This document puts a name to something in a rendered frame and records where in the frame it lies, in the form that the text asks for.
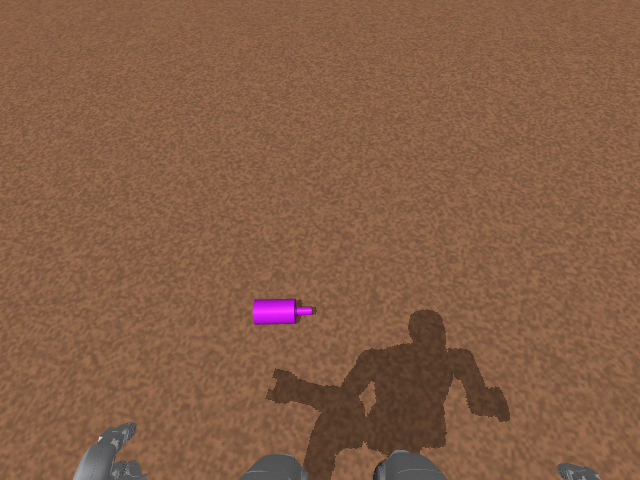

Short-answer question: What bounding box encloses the right robot hand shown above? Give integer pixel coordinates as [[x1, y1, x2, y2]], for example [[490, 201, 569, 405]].
[[557, 463, 600, 480]]

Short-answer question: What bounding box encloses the bottle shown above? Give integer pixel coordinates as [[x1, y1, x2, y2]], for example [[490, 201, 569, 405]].
[[253, 299, 312, 325]]

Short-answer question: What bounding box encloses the left robot hand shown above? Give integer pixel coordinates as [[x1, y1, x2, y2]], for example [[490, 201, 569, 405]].
[[73, 422, 147, 480]]

